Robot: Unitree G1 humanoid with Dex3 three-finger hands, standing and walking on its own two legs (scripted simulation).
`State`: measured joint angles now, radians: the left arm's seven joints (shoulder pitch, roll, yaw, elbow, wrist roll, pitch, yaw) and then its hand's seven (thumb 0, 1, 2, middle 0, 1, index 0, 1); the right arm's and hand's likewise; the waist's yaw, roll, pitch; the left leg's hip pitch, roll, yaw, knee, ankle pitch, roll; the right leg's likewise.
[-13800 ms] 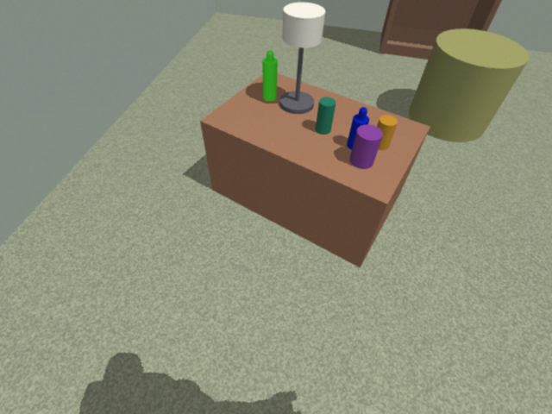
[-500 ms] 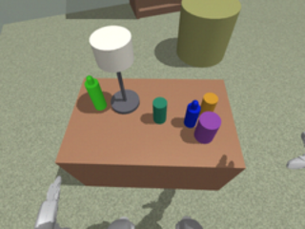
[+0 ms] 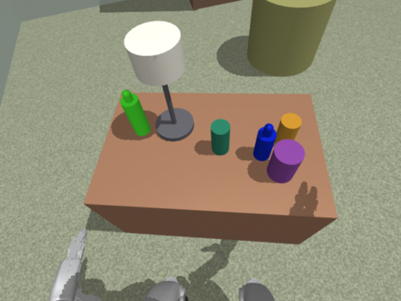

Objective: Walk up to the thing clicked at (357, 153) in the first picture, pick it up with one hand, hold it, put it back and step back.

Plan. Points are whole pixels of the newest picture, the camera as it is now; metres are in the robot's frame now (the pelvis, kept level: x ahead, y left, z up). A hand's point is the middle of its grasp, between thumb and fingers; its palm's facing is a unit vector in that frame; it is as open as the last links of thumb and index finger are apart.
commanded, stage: go down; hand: right
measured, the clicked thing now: (284, 162) +0.52 -0.21 -0.24
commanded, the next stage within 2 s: approach in 0.16 s
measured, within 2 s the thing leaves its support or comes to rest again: neither
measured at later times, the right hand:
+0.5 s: hand out of the picture +0.41 -0.39 +0.05, palm faces +0.26 +0.97 -0.01, open 17.7 cm
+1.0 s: hand (325, 174) +0.45 -0.31 -0.18, palm faces +0.21 +0.98 +0.03, open 17.7 cm
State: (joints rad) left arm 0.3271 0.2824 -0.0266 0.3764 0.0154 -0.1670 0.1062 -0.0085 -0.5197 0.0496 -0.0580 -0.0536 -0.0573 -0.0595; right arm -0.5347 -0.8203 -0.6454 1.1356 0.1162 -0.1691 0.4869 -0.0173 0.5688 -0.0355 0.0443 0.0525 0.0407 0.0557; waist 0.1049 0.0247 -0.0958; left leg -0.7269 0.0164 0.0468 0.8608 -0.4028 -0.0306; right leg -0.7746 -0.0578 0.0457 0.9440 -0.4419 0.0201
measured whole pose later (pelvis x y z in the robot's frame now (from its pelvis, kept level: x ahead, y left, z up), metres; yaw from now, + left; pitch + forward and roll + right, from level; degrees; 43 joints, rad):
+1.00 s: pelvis -0.05 -0.01 -0.13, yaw +5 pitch +31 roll +8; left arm 0.38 0.32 0.06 -0.15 0.10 -0.18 -0.04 -0.01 -0.54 0.05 -0.05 -0.04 -0.04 -0.05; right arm -0.70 -0.85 -0.80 1.29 0.06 -0.59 0.38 -0.02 0.61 -0.03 0.05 0.05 0.05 0.06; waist 0.34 0.06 -0.11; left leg -1.45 -0.02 0.07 1.45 -0.55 -0.04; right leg -1.52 -0.08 0.12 1.59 -0.62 0.02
